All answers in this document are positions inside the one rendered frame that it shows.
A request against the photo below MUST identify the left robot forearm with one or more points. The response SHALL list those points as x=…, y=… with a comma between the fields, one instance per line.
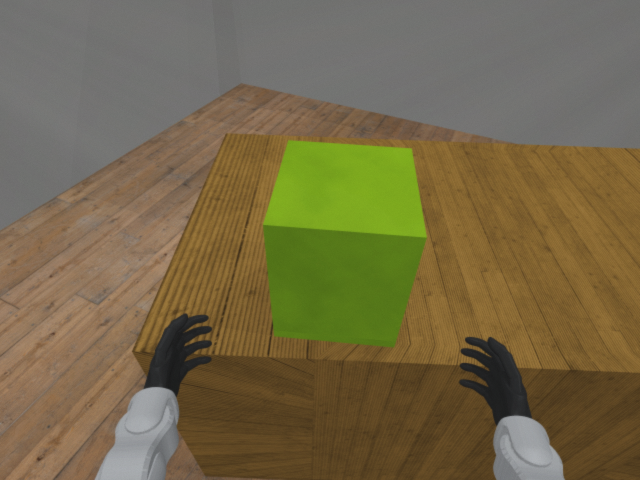
x=145, y=438

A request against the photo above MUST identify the left robot hand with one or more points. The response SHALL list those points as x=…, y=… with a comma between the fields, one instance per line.
x=167, y=367

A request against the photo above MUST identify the carton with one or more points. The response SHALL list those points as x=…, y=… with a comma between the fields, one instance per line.
x=344, y=234

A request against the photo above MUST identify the right robot hand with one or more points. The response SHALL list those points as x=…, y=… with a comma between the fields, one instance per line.
x=505, y=394

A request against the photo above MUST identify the right robot forearm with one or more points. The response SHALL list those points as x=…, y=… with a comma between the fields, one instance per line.
x=523, y=451

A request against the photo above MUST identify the pedestal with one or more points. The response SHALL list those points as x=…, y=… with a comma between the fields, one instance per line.
x=536, y=246

